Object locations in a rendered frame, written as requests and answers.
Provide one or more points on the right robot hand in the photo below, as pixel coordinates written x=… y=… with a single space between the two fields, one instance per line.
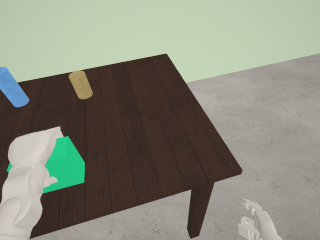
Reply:
x=251 y=229

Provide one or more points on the sponge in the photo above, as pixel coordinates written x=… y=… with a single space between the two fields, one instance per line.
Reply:
x=65 y=164

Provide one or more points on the left robot hand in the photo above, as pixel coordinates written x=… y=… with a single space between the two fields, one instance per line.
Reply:
x=35 y=147

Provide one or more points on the table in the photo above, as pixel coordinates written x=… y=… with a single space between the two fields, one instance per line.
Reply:
x=142 y=135

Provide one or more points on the left robot forearm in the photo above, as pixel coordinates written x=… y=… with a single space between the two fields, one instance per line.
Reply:
x=20 y=207

